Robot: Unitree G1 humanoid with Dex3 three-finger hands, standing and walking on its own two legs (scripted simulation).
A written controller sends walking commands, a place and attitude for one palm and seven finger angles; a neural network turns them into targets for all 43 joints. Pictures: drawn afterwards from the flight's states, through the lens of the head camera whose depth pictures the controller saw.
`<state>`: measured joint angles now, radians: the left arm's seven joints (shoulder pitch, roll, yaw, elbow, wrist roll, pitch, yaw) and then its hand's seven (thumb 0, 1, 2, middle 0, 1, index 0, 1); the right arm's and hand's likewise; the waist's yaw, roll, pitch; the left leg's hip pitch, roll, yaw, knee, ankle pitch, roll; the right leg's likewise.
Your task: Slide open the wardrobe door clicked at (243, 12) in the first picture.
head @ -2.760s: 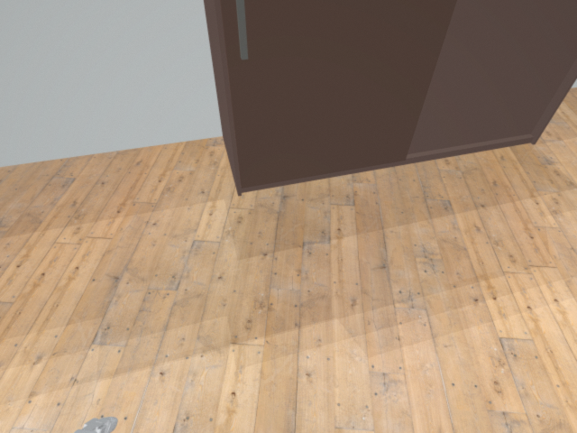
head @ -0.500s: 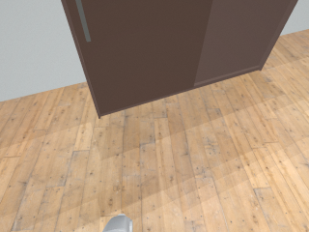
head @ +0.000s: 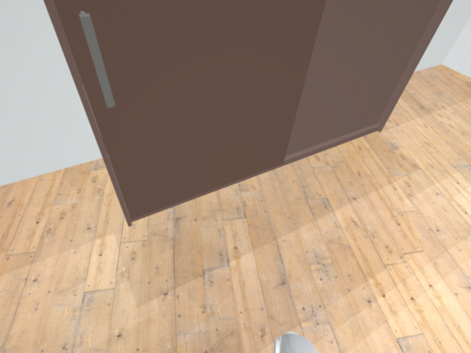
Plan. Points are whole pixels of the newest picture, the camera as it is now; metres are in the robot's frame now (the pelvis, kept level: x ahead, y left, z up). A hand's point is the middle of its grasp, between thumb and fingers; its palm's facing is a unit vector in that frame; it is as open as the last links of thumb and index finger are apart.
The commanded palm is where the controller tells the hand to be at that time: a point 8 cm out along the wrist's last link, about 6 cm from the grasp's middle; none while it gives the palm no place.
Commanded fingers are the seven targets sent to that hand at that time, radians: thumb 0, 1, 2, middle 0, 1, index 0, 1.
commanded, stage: walk to a spot facing it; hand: left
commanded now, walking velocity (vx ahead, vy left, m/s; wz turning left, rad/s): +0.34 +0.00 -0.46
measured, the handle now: (97, 62) +0.82 +0.47 +0.07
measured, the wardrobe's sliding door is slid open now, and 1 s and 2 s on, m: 0.00 0.00 0.00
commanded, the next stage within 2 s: turn to face it in 0.28 s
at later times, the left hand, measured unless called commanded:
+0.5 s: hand (205, 266) +0.35 +0.09 -0.18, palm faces -0.14 -0.97 -0.20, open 7.2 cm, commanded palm none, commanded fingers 0.00 0.90 0.90 -0.20 -0.30 -0.20 -0.30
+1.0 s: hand (173, 262) +0.36 +0.17 -0.19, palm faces +0.14 -0.97 -0.21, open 7.4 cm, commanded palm none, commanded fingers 0.00 0.90 0.90 -0.20 -0.30 -0.20 -0.30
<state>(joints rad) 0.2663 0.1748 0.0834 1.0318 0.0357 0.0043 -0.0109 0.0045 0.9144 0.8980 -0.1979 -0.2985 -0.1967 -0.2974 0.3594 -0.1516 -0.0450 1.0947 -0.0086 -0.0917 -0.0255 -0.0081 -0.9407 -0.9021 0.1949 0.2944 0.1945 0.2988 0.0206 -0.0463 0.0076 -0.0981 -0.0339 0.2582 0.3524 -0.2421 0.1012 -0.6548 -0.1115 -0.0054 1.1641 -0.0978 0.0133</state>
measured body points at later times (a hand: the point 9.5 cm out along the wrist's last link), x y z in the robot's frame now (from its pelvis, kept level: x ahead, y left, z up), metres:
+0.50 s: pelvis +0.22 -0.07 -0.01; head +0.24 -0.07 +0.43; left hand +0.36 +0.14 -0.16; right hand +0.12 -0.27 -0.17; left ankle +0.15 +0.07 -0.63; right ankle +0.24 -0.13 -0.74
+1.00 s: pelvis +0.32 -0.03 -0.01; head +0.36 +0.00 +0.43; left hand +0.35 +0.22 -0.17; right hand +0.41 -0.27 -0.15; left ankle +0.39 +0.04 -0.74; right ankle +0.30 -0.19 -0.66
